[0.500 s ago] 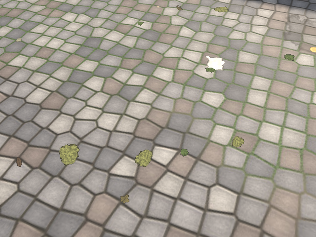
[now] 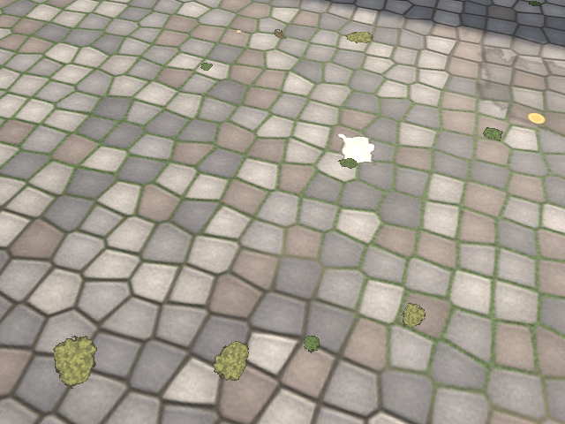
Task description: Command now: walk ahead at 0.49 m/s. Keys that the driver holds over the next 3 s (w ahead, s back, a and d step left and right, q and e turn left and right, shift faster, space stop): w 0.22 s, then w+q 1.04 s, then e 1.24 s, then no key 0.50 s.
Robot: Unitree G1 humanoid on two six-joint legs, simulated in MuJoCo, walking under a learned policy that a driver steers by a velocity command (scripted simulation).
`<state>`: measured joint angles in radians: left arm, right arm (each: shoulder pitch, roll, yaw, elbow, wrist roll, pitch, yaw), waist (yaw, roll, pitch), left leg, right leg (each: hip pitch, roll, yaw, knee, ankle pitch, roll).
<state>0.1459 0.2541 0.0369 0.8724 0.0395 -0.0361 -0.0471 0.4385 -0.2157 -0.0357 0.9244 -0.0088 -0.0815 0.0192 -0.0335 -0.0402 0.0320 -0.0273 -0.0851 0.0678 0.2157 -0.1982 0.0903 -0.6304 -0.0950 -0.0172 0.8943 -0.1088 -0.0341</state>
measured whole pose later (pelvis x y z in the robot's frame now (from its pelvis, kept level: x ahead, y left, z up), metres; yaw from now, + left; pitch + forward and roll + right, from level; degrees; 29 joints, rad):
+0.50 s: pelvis +0.29 -0.05 +0.00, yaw +6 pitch +0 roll -1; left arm 0.34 0.22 0.05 0.98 0.02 -0.11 0.00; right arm 0.25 -0.25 -0.06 0.90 -0.03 -0.02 0.03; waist 0.01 0.04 0.05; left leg -0.62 0.09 -0.03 1.06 -0.16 0.06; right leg -0.07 0.06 -0.18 0.26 -0.19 -0.09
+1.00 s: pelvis +0.55 +0.05 -0.01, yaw +23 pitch +0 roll +0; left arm 0.14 0.24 0.04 0.81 0.04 -0.05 -0.01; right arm 0.32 -0.27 -0.08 0.91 0.00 -0.04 0.01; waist -0.02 -0.02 0.06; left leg -0.17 -0.15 0.00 0.36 -0.18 0.15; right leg -0.58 -0.12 0.03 1.09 -0.28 0.03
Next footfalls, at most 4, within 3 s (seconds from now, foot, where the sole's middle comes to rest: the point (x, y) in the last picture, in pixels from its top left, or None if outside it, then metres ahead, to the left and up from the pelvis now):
0.22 right None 0.31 -0.11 -0.78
0.78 left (242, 393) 0.57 0.09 -0.78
1.32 right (245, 266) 0.93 0.09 -0.78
1.78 left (182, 294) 0.84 0.25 -0.78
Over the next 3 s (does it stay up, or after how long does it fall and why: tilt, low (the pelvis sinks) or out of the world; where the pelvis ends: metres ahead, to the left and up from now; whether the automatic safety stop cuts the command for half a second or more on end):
stays up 0.80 0.13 0.00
